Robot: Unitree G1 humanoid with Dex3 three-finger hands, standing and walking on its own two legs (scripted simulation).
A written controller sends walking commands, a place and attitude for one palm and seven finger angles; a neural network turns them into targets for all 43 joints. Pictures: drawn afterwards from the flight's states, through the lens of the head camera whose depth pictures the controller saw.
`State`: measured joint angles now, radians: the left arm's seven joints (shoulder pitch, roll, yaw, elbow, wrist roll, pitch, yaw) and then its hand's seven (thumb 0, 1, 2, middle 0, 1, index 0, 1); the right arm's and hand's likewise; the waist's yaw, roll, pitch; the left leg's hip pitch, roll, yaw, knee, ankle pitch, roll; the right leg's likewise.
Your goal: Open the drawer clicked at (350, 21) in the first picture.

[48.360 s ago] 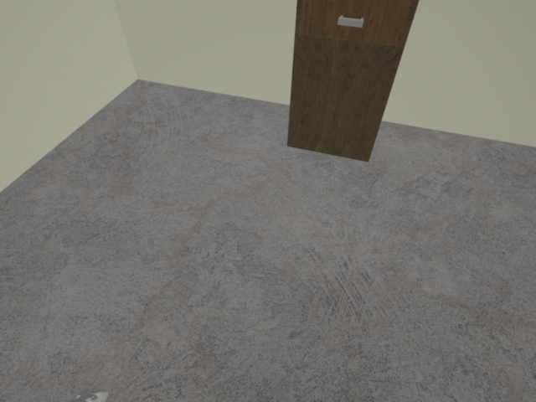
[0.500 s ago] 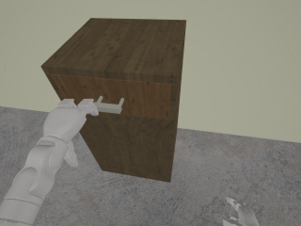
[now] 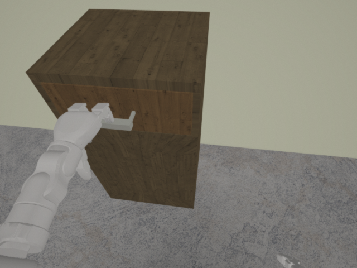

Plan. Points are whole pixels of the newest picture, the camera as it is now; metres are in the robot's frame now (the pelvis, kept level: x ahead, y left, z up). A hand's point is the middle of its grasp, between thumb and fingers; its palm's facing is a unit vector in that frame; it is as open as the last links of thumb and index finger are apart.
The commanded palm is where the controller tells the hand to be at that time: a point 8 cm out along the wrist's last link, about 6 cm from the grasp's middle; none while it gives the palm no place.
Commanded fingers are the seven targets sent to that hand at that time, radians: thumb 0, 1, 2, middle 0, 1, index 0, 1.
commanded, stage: move the hooked fingers above the handle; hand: left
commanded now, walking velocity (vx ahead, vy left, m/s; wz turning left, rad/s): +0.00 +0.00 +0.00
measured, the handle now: (116, 118) +0.52 +0.24 +0.00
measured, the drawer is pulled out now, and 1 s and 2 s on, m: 0.00 0.00 0.00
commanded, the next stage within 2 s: lower the fingers behind the handle in 1.58 s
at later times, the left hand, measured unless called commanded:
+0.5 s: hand (100, 129) +0.42 +0.24 +0.06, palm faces -0.05 -0.03 -1.00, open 13.8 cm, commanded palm +0.41 +0.24 +0.12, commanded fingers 0.00 -0.50 0.30 -0.30 -1.20 -0.30 -1.20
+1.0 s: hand (109, 117) +0.47 +0.24 +0.05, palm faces -0.05 -0.03 -1.00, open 13.7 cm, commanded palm +0.46 +0.23 +0.11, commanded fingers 0.00 -0.50 0.30 -0.30 -1.20 -0.30 -1.20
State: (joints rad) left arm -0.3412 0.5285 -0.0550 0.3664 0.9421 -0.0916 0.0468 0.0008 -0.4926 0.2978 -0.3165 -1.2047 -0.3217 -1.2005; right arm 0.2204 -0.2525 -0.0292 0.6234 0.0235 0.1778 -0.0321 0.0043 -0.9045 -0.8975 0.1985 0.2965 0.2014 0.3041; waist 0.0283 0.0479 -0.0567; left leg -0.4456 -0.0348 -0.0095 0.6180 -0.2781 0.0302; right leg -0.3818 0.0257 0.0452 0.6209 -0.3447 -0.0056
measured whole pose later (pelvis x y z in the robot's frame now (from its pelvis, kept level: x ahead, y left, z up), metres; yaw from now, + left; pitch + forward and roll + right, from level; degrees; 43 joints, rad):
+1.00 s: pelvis +0.01 +0.01 -0.02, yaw -1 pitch +16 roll -1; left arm -0.72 0.56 -0.03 0.86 1.05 -0.18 0.15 0.00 -0.49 0.30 -0.32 -1.21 -0.34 -1.21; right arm 0.34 -0.25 -0.06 0.66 0.01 0.21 -0.03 0.00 -0.90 -0.90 0.20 0.30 0.20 0.30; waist -0.07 0.03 -0.13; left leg -0.69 -0.02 0.00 0.77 -0.35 0.04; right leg -0.61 0.05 0.05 0.73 -0.39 0.00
